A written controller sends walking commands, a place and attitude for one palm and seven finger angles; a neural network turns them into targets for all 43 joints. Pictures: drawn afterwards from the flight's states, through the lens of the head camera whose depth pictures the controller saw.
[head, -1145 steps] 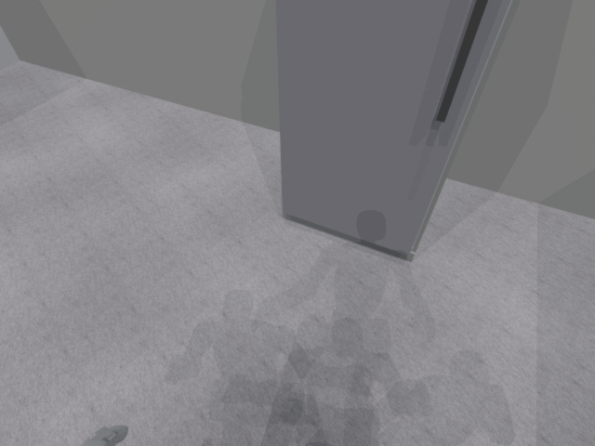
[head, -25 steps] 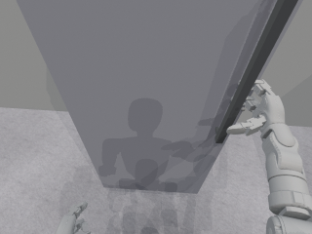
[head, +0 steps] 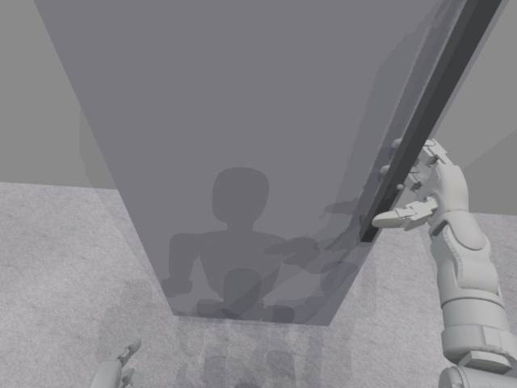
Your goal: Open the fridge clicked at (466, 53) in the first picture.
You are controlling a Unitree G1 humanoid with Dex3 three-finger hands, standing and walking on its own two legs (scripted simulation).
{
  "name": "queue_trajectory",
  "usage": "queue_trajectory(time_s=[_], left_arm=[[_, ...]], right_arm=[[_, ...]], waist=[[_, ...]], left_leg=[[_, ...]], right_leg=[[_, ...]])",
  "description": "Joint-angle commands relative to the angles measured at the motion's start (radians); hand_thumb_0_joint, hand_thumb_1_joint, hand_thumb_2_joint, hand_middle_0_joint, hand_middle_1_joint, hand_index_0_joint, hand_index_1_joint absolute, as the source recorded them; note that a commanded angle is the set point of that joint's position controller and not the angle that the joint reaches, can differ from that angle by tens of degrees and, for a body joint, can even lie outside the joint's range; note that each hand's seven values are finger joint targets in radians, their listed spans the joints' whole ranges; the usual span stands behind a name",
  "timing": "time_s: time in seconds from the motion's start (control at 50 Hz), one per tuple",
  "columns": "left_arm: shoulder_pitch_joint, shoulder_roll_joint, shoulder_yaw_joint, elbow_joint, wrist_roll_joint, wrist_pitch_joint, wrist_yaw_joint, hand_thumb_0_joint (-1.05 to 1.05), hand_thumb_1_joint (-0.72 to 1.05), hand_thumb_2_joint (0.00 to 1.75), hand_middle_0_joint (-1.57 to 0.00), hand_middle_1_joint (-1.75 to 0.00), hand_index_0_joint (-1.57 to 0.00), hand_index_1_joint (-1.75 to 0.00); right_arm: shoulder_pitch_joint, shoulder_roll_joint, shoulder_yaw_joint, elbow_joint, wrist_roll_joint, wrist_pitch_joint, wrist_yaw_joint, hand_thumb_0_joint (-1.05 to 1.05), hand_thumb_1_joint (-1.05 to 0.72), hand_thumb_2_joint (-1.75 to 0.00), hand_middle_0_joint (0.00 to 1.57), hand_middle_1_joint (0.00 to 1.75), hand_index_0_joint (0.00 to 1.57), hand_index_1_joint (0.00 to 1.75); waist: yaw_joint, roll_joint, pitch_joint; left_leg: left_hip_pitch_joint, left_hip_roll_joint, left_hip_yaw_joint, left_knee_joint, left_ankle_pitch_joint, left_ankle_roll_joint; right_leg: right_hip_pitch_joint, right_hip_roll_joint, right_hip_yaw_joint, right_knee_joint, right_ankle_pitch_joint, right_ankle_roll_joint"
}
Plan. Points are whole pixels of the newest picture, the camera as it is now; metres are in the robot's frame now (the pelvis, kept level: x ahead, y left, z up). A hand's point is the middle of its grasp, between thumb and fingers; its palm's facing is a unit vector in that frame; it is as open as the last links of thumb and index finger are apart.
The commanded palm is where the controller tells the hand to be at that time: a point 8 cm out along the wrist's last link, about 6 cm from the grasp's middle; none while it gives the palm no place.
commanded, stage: slide the fingers in behind the handle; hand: right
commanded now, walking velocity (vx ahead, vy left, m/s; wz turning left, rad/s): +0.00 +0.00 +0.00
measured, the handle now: (405, 141) +0.45 -0.18 +0.19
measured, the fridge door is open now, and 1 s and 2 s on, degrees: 0 0 0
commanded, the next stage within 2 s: grip the handle and tug to test in 0.58 s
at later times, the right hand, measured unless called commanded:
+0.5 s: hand (397, 186) +0.39 -0.17 +0.14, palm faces -0.01 +1.00 +0.01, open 14.0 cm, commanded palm +0.37 -0.22 +0.14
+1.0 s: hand (391, 185) +0.39 -0.16 +0.14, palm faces -0.02 +1.00 +0.00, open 11.5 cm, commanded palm +0.37 -0.21 +0.14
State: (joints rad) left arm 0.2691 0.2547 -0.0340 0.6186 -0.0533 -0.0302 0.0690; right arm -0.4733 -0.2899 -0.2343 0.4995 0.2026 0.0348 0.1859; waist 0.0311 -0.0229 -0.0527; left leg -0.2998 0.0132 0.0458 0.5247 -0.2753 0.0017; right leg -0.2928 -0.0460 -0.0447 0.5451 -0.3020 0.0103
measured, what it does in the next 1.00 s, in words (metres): stands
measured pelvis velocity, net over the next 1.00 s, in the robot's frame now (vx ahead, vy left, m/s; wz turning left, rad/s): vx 0.00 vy -0.01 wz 0.00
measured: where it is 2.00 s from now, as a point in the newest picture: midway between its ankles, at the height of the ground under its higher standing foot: outside the picture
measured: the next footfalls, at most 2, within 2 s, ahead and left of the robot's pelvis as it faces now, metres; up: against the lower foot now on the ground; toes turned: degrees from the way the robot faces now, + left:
none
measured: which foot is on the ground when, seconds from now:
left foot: down 0.00-1.00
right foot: down 0.00-1.00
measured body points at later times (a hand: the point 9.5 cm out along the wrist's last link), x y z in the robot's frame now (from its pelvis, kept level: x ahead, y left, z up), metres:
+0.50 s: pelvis -0.01 +0.00 +0.00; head +0.00 +0.00 +0.45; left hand +0.12 +0.24 -0.10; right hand +0.39 -0.22 +0.14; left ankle +0.00 +0.12 -0.73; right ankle -0.01 -0.13 -0.73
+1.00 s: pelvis +0.00 -0.01 +0.00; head +0.01 +0.00 +0.45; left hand +0.14 +0.24 -0.10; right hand +0.39 -0.21 +0.14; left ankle +0.00 +0.12 -0.73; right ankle -0.01 -0.13 -0.73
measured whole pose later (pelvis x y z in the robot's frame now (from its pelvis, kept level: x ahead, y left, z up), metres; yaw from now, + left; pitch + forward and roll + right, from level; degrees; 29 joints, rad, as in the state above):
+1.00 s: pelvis +0.00 -0.01 +0.00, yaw +0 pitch +3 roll +1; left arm 0.26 0.24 -0.04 0.63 -0.05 -0.04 0.06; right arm -0.48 -0.25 -0.19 0.48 0.19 0.02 0.15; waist 0.02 -0.03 -0.05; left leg -0.29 0.02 0.04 0.52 -0.27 0.00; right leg -0.29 -0.04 -0.05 0.54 -0.30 0.00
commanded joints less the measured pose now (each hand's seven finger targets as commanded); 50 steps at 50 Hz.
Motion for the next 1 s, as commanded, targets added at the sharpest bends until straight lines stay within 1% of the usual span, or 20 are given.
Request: queue_trajectory(time_s=[0.0, 0.06, 0.08, 0.14, 0.22, 0.3, 0.36, 0.42, 0.5, 0.56, 0.58, 0.62, 0.66, 0.7, 0.76, 0.78, 0.84, 0.9, 0.92, 0.98], left_arm=[[-0.069, 0.12, 0.049, -0.147, -0.004, -0.046, 0.009, 0.0, 0.9, 0.9, -0.2, -0.3, -0.2, -0.3], [-0.071, 0.121, 0.049, -0.14, -0.007, -0.05, 0.011, 0.0, 0.9, 0.9, -0.2, -0.3, -0.2, -0.3], [-0.068, 0.124, 0.048, -0.139, -0.007, -0.049, 0.01, 0.0, 0.9, 0.9, -0.2, -0.3, -0.2, -0.3], [-0.077, 0.123, 0.045, -0.136, -0.007, -0.047, 0.014, 0.0, 0.9, 0.9, -0.2, -0.3, -0.2, -0.3], [-0.076, 0.121, 0.042, -0.131, -0.004, -0.045, 0.017, 0.0, 0.9, 0.9, -0.2, -0.3, -0.2, -0.3], [-0.072, 0.125, 0.039, -0.127, -0.002, -0.041, 0.019, 0.0, 0.9, 0.9, -0.2, -0.3, -0.2, -0.3], [-0.07, 0.12, 0.039, -0.13, 0.001, -0.046, 0.018, 0.0, 0.9, 0.9, -0.2, -0.3, -0.2, -0.3], [-0.062, 0.119, 0.039, -0.127, 0.001, -0.047, 0.014, 0.0, 0.9, 0.9, -0.2, -0.3, -0.2, -0.3], [-0.054, 0.127, 0.044, -0.127, -0.002, -0.046, 0.014, 0.0, 0.9, 0.9, -0.2, -0.3, -0.2, -0.3], [-0.057, 0.12, 0.047, -0.128, -0.004, -0.054, 0.01, 0.0, 0.9, 0.9, -0.2, -0.3, -0.2, -0.3], [-0.049, 0.125, 0.051, -0.127, -0.002, -0.054, 0.009, 0.0, 0.9, 0.9, -0.2, -0.3, -0.2, -0.3], [-0.054, 0.12, 0.05, -0.133, -0.002, -0.057, 0.006, 0.0, 0.9, 0.9, -0.2, -0.3, -0.2, -0.3], [-0.052, 0.125, 0.049, -0.124, -0.003, -0.054, 0.006, 0.0, 0.9, 0.9, -0.2, -0.3, -0.2, -0.3], [-0.051, 0.126, 0.05, -0.127, -0.001, -0.049, 0.006, 0.0, 0.9, 0.9, -0.2, -0.3, -0.2, -0.3], [-0.06, 0.119, 0.049, -0.131, -0.001, -0.049, 0.005, 0.0, 0.9, 0.9, -0.2, -0.3, -0.2, -0.3], [-0.056, 0.122, 0.051, -0.128, 0.0, -0.047, 0.005, 0.0, 0.9, 0.9, -0.2, -0.3, -0.2, -0.3], [-0.063, 0.114, 0.05, -0.132, 0.001, -0.051, 0.006, 0.0, 0.9, 0.9, -0.2, -0.3, -0.2, -0.3], [-0.061, 0.117, 0.049, -0.128, 0.003, -0.051, 0.006, 0.0, 0.9, 0.9, -0.2, -0.3, -0.2, -0.3], [-0.066, 0.113, 0.048, -0.131, 0.003, -0.051, 0.006, 0.0, 0.9, 0.9, -0.2, -0.3, -0.2, -0.3], [-0.063, 0.12, 0.046, -0.124, 0.002, -0.044, 0.008, 0.0, 0.9, 0.9, -0.2, -0.3, -0.2, -0.3]], right_arm=[[-0.398, -0.177, -0.029, -0.275, 0.014, -0.083, -0.001, 0.0, 0.5, -0.3, 0.3, 1.2, 0.3, 1.2], [-0.395, -0.163, -0.02, -0.267, 0.021, -0.079, 0.003, 0.0, 0.5, -0.3, 0.3, 1.2, 0.3, 1.2], [-0.398, -0.15, 0.001, -0.266, 0.021, -0.078, 0.004, 0.0, 0.5, -0.3, 0.3, 1.2, 0.3, 1.2], [-0.426, -0.15, 0.002, -0.254, 0.015, -0.059, -0.005, 0.0, 0.5, -0.3, 0.3, 1.2, 0.3, 1.2], [-0.47, -0.151, 0.007, -0.23, 0.007, -0.056, -0.013, 0.0, 0.5, -0.3, 0.3, 1.2, 0.3, 1.2], [-0.479, -0.197, -0.035, -0.191, 0.01, -0.068, -0.015, 0.0, 0.5, -0.3, 0.3, 1.2, 0.3, 1.2], [-0.495, -0.205, -0.044, -0.205, 0.004, -0.088, -0.019, 0.0, 0.5, -0.3, 0.3, 1.2, 0.3, 1.2], [-0.477, -0.181, -0.024, -0.179, 0.003, -0.098, -0.016, 0.0, 0.5, -0.3, 0.3, 1.2, 0.3, 1.2], [-0.487, -0.205, -0.037, -0.177, 0.004, -0.102, -0.008, 0.0, 0.5, -0.3, 0.3, 1.2, 0.3, 1.2], [-0.504, -0.145, 0.012, -0.208, 0.007, -0.104, -0.002, 0.0, 0.5, -0.3, 0.3, 1.2, 0.3, 1.2], [-0.477, -0.17, -0.011, -0.208, 0.005, -0.107, -0.007, 0.0, 0.5, -0.3, 0.3, 1.2, 0.3, 1.2], [-0.431, -0.147, -0.006, -0.237, 0.011, -0.103, -0.008, 0.0, 0.5, -0.3, 0.3, 1.2, 0.3, 1.2], [-0.428, -0.165, -0.023, -0.202, 0.013, -0.09, -0.013, 0.0, 0.5, -0.3, 0.3, 1.2, 0.3, 1.2], [-0.423, -0.171, -0.031, -0.208, 0.006, -0.084, -0.023, 0.0, 0.41, -0.34, 0.31, 1.21, 0.31, 1.21], [-0.465, -0.14, 0.001, -0.244, -0.004, -0.076, -0.035, 0.0, 0.27, -0.4, 0.32, 1.23, 0.32, 1.23], [-0.439, -0.154, -0.008, -0.235, -0.008, -0.076, -0.038, 0.0, 0.22, -0.42, 0.33, 1.24, 0.33, 1.24], [-0.467, -0.136, 0.005, -0.278, -0.007, -0.088, -0.045, 0.0, 0.08, -0.48, 0.35, 1.26, 0.35, 1.26], [-0.457, -0.161, -0.013, -0.286, -0.009, -0.095, -0.047, 0.0, -0.06, -0.54, 0.36, 1.28, 0.36, 1.28], [-0.421, -0.134, 0.0, -0.262, -0.007, -0.088, -0.044, 0.0, -0.11, -0.56, 0.36, 1.29, 0.36, 1.29], [-0.419, -0.15, -0.008, -0.224, -0.007, -0.074, -0.044, 0.0, -0.25, -0.62, 0.38, 1.31, 0.38, 1.31]], waist=[[-0.013, -0.004, -0.288], [-0.007, 0.006, -0.262], [0.001, 0.035, -0.249], [0.002, 0.01, -0.236], [0.008, 0.019, -0.233], [0.001, 0.039, -0.243], [-0.011, -0.009, -0.274], [-0.005, 0.019, -0.265], [-0.001, 0.019, -0.273], [0.0, -0.038, -0.28], [-0.003, -0.001, -0.299], [-0.018, -0.017, -0.313], [-0.012, 0.023, -0.268], [-0.014, 0.049, -0.257], [-0.005, -0.004, -0.252], [-0.008, 0.021, -0.251], [-0.009, -0.016, -0.276], [-0.012, -0.002, -0.3], [-0.018, 0.002, -0.288], [-0.009, 0.048, -0.255]], left_leg=[[0.128, -0.024, -0.005, -0.04, 0.368, 0.017], [0.106, -0.027, -0.001, -0.047, 0.345, 0.016], [0.103, -0.028, 0.003, -0.049, 0.332, 0.015], [0.085, -0.025, 0.002, -0.053, 0.301, 0.015], [0.071, -0.023, 0.0, -0.06, 0.261, 0.014], [0.087, -0.023, -0.002, -0.058, 0.257, 0.016], [0.097, -0.022, -0.005, -0.052, 0.265, 0.019], [0.097, -0.024, -0.002, -0.048, 0.281, 0.017], [0.099, -0.024, -0.004, -0.049, 0.282, 0.016], [0.08, -0.027, 0.001, -0.045, 0.288, 0.021], [0.096, -0.03, 0.003, -0.042, 0.3, 0.022], [0.111, -0.028, 0.004, -0.034, 0.339, 0.023], [0.101, -0.03, 0.007, -0.043, 0.319, 0.019], [0.108, -0.029, 0.008, -0.044, 0.315, 0.018], [0.084, -0.027, 0.006, -0.047, 0.306, 0.018], [0.09, -0.028, 0.006, -0.049, 0.299, 0.018], [0.094, -0.029, 0.003, -0.046, 0.314, 0.021], [0.114, -0.029, 0.003, -0.041, 0.338, 0.022], [0.115, -0.029, 0.005, -0.039, 0.345, 0.022], [0.11, -0.029, 0.008, -0.05, 0.317, 0.019]], right_leg=[[0.115, 0.038, 0.008, -0.04, 0.305, -0.042], [0.117, 0.037, 0.011, -0.044, 0.281, -0.04], [0.111, 0.035, 0.016, -0.044, 0.275, -0.042], [0.105, 0.039, 0.02, -0.051, 0.247, -0.04], [0.103, 0.04, 0.025, -0.054, 0.218, -0.042], [0.09, 0.039, 0.027, -0.055, 0.217, -0.042], [0.098, 0.042, 0.023, -0.054, 0.225, -0.038], [0.091, 0.039, 0.024, -0.05, 0.237, -0.039], [0.088, 0.036, 0.023, -0.051, 0.235, -0.04], [0.119, 0.037, 0.024, -0.048, 0.253, -0.036], [0.124, 0.034, 0.027, -0.042, 0.275, -0.038], [0.13, 0.034, 0.023, -0.045, 0.31, -0.034], [0.1, 0.034, 0.023, -0.051, 0.278, -0.034], [0.091, 0.032, 0.024, -0.058, 0.277, -0.038], [0.113, 0.033, 0.02, -0.057, 0.277, -0.036], [0.11, 0.03, 0.022, -0.053, 0.277, -0.037], [0.136, 0.033, 0.022, -0.054, 0.291, -0.035], [0.141, 0.032, 0.024, -0.051, 0.313, -0.035], [0.135, 0.032, 0.02, -0.052, 0.318, -0.034], [0.113, 0.031, 0.024, -0.057, 0.285, -0.036]])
